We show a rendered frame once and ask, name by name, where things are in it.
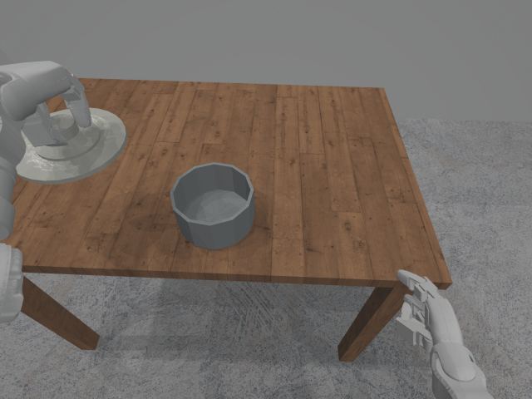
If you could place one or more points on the table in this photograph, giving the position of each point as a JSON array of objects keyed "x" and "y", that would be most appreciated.
[{"x": 336, "y": 201}]

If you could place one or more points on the robot right forearm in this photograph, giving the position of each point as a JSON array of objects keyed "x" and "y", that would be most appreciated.
[{"x": 455, "y": 374}]

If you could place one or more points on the pot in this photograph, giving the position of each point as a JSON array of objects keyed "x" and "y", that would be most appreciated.
[{"x": 213, "y": 205}]

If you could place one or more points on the robot left hand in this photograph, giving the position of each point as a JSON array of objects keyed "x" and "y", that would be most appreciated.
[{"x": 49, "y": 79}]

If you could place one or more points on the robot left forearm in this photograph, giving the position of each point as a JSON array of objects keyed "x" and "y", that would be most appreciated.
[{"x": 17, "y": 102}]

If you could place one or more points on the knob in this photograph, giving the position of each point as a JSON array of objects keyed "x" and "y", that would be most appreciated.
[{"x": 65, "y": 124}]

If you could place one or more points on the lid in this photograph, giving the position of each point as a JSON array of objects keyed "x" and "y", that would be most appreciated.
[{"x": 90, "y": 151}]

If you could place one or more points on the left robot upper arm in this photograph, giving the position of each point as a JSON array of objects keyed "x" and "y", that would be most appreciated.
[{"x": 11, "y": 280}]

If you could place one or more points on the robot right hand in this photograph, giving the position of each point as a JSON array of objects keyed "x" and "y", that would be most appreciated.
[{"x": 435, "y": 321}]

